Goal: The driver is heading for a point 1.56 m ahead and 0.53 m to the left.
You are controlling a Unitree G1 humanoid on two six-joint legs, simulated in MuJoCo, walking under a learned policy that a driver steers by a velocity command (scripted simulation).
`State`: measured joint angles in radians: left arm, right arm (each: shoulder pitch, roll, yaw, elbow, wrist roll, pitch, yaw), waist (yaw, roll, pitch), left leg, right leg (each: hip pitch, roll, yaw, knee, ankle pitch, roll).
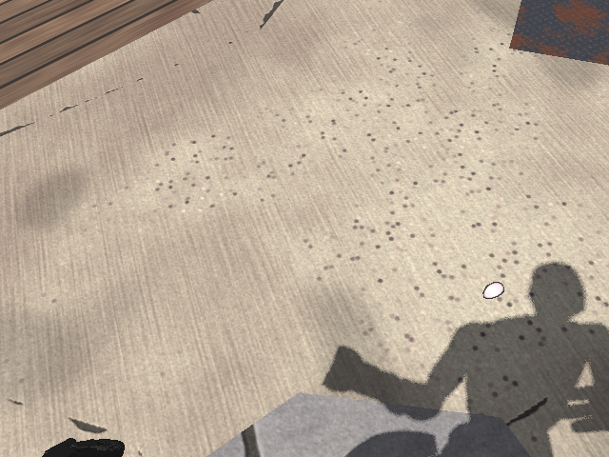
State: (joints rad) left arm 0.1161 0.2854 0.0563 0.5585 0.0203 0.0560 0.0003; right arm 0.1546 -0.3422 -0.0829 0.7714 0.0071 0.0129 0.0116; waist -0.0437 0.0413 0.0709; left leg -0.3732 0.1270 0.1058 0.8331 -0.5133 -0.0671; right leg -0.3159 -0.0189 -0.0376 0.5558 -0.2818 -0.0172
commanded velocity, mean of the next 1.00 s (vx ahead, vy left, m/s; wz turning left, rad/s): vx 0.42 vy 0.00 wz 0.45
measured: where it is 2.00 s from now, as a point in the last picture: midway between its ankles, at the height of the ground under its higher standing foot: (167, 200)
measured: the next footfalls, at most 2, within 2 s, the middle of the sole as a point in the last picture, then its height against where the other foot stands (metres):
left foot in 0.44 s outside the picture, level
right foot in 0.92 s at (254, 427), level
